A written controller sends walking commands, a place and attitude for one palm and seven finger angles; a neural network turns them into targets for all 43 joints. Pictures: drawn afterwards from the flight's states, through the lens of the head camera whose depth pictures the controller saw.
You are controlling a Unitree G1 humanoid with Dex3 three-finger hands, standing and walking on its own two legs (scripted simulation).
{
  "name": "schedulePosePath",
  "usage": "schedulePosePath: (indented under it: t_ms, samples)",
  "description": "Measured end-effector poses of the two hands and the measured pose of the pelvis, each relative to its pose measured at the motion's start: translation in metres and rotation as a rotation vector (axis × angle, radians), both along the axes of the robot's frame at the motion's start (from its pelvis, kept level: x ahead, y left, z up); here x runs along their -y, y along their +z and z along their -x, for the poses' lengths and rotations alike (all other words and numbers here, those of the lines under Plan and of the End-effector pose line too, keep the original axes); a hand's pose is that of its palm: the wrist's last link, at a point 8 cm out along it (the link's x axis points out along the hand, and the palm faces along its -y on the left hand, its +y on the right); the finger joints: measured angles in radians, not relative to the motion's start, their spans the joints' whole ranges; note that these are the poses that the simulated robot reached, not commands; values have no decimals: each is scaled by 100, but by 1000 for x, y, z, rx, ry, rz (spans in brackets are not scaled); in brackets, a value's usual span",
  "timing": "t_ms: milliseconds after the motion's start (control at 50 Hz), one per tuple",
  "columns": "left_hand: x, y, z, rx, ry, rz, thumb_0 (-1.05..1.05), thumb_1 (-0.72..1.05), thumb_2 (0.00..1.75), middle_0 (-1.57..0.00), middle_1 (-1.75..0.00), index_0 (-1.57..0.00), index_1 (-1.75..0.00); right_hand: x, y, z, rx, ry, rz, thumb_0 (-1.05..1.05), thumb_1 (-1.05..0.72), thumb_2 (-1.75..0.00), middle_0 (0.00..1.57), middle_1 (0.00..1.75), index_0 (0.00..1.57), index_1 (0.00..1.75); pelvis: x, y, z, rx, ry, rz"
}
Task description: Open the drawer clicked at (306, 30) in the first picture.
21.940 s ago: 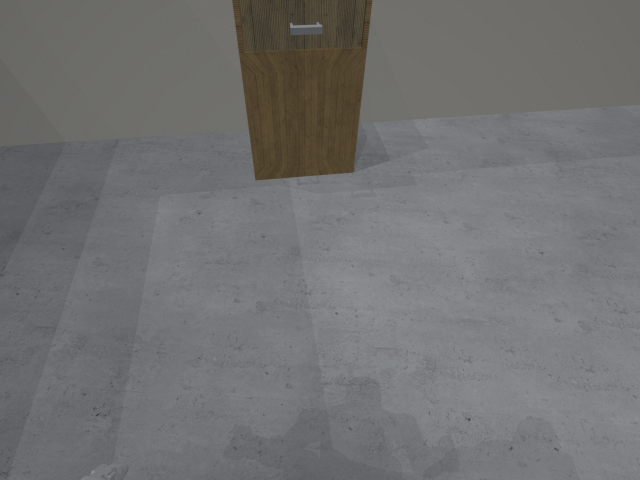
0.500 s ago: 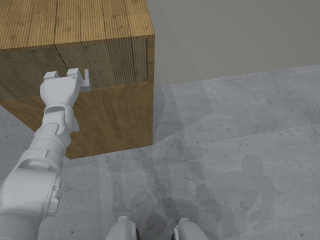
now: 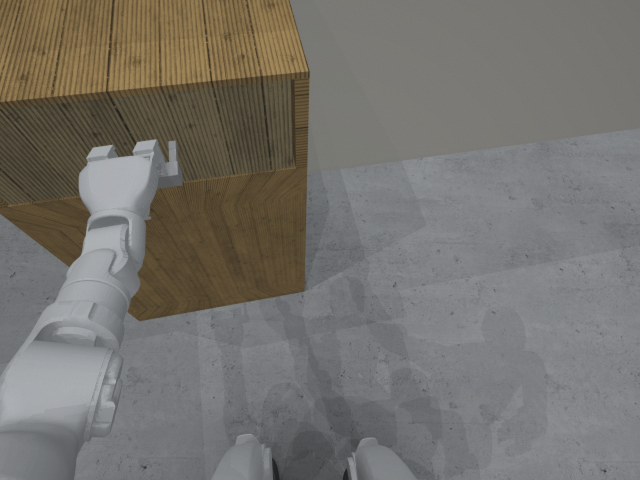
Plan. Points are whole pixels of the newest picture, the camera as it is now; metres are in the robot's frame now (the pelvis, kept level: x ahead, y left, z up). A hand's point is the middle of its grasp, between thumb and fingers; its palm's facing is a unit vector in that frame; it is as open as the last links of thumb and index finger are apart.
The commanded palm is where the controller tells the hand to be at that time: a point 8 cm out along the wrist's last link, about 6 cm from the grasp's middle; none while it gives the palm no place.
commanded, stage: close the thumb around the handle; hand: left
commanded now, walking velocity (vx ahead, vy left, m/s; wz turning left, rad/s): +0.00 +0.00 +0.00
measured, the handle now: (137, 165) +0.54 +0.23 +0.01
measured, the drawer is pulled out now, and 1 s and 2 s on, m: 0.00 0.03 0.12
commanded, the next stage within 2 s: pull the drawer open in 0.04 s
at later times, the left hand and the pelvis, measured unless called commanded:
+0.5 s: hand (138, 218) +0.46 +0.22 -0.01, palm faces -0.04 -0.06 -1.00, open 6.0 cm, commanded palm +0.42 +0.22 +0.04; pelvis +0.02 +0.01 +0.01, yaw -1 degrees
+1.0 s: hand (138, 225) +0.45 +0.22 -0.01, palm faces -0.06 -0.05 -1.00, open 6.0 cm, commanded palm +0.41 +0.22 +0.04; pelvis +0.01 +0.00 +0.01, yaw +0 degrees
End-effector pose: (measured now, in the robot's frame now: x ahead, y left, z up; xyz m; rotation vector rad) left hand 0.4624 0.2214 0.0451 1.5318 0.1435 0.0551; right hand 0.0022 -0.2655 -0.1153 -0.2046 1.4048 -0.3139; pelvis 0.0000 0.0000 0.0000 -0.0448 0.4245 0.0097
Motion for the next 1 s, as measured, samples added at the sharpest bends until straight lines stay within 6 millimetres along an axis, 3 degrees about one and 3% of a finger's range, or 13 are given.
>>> schedulePosePath:
  t_ms: [420, 620, 800, 900, 1000]
  samples:
    - [0, -1, 9, 0, -8, 22, 0, 70, 76, -30, -136, -36, -130, -6, 7, -8, 6, -34, -23, 1, -91, -90, 20, 30, 20, 30, -4, 9, -13, 19, -25, -6]
    - [3, -2, 30, 18, -6, 23, 0, 70, 77, -28, -135, -35, -131, -10, 11, -53, 75, -2, -40, 1, -91, -90, 20, 30, 20, 30, -7, 18, -30, 49, -19, -8]
    - [3, -1, 28, 4, 1, 4, 0, 67, 81, -31, -134, -36, -132, -5, 6, -88, 135, 72, -24, 1, -91, -90, 20, 30, 20, 30, -3, 13, -25, 50, 9, -12]
    - [4, 0, 28, -8, 6, 5, 0, 67, 80, -32, -134, -37, -132, -3, 5, -84, 151, 69, -23, 1, -91, -90, 20, 30, 20, 30, 1, 11, -19, 49, 9, -14]
    - [4, 0, 28, -8, 5, 9, 0, 68, 79, -31, -134, -36, -132, 0, 3, -63, 124, 42, -27, 1, -91, -90, 20, 30, 20, 30, 4, 9, -14, 47, 0, -15]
